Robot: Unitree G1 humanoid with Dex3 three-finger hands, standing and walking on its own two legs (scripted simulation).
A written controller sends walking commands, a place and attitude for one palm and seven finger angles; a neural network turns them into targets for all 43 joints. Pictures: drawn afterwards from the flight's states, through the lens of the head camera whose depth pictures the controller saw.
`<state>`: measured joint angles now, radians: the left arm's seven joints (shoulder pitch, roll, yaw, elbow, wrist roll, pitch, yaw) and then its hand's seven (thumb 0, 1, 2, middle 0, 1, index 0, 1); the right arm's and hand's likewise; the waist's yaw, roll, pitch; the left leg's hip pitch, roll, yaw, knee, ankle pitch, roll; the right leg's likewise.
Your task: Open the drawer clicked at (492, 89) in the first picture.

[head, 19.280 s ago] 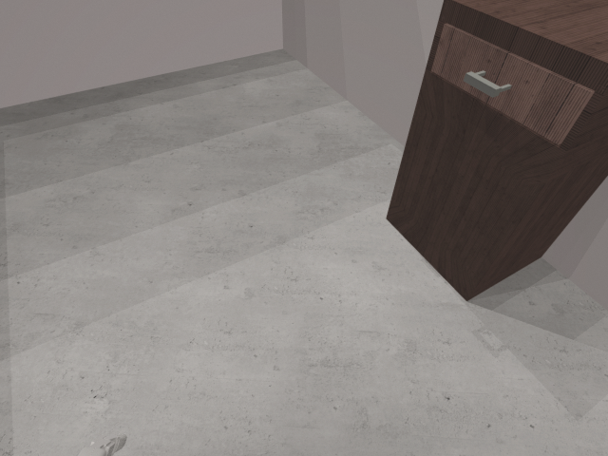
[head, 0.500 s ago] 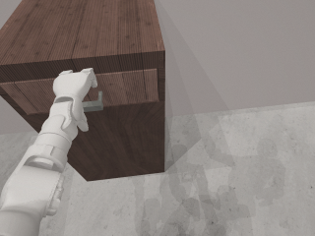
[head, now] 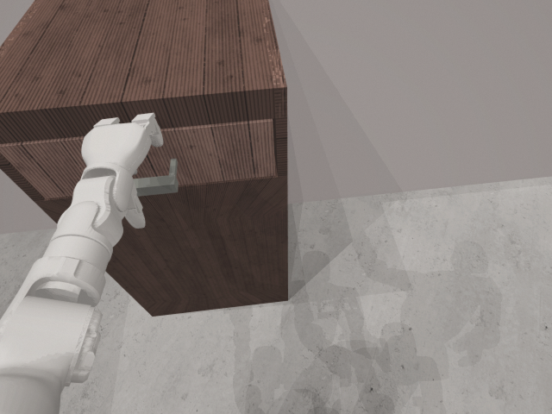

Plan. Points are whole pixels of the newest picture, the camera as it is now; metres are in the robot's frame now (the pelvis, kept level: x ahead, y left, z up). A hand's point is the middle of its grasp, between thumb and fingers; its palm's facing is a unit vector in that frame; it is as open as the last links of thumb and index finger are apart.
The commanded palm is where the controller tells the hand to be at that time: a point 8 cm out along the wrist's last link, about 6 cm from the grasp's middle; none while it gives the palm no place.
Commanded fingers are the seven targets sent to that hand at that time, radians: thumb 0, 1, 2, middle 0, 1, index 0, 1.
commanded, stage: re-aim the fingers above the handle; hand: left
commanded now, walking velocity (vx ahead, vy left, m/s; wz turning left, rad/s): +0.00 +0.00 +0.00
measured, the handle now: (148, 176) +0.51 +0.22 +0.03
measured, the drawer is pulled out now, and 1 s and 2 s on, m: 0.00 0.00 0.00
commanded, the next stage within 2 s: lower the fingers behind the handle in 1.62 s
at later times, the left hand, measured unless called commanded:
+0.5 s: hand (135, 169) +0.47 +0.21 +0.09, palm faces -0.01 -0.03 -1.00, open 13.7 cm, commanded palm +0.45 +0.21 +0.15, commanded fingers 0.00 -0.50 0.30 -0.30 -1.20 -0.30 -1.20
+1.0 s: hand (135, 167) +0.47 +0.21 +0.09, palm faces -0.02 -0.03 -1.00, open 13.6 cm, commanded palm +0.46 +0.22 +0.14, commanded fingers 0.00 -0.50 0.30 -0.30 -1.20 -0.30 -1.20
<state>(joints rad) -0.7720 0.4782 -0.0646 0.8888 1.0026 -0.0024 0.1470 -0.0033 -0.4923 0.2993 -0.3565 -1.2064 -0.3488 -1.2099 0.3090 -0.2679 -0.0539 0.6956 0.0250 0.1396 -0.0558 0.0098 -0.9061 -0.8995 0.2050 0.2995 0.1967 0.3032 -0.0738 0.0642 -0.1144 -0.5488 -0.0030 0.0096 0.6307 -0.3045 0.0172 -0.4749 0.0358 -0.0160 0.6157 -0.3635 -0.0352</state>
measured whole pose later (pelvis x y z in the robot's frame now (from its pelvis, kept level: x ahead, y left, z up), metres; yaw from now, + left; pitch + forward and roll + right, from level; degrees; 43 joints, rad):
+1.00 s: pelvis -0.02 +0.01 +0.00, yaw +1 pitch +13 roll -1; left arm -0.92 0.46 -0.12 1.04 1.02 0.04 0.17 0.00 -0.49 0.30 -0.35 -1.22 -0.35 -1.24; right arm 0.34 -0.26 -0.03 0.71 0.03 0.10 -0.05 0.01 -0.91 -0.90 0.21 0.30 0.20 0.30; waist -0.09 0.05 -0.12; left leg -0.61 -0.01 0.00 0.66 -0.29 0.02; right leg -0.53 0.03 -0.03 0.64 -0.35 -0.03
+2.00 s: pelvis -0.03 +0.01 -0.01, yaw +0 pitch +15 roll -1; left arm -0.98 0.45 -0.13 1.09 1.03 0.07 0.22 0.00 -0.49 0.30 -0.35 -1.24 -0.33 -1.28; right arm 0.36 -0.26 -0.03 0.71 0.02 0.09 -0.05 0.01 -0.91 -0.90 0.21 0.30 0.20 0.30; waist -0.11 0.05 -0.13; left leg -0.69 -0.01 0.00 0.71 -0.29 0.03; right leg -0.60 0.03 -0.03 0.69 -0.35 -0.02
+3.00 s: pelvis -0.06 +0.02 -0.03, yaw +0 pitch +20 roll -3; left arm -1.06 0.44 -0.14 1.22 1.05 0.14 0.30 0.00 -0.49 0.30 -0.38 -1.25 -0.33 -1.34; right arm 0.36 -0.25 -0.01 0.70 0.00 0.06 -0.04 0.01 -0.90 -0.90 0.21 0.30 0.20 0.30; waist -0.15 0.05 -0.15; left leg -0.91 0.00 -0.01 0.88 -0.32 0.04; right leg -0.81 0.04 -0.04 0.84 -0.38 -0.01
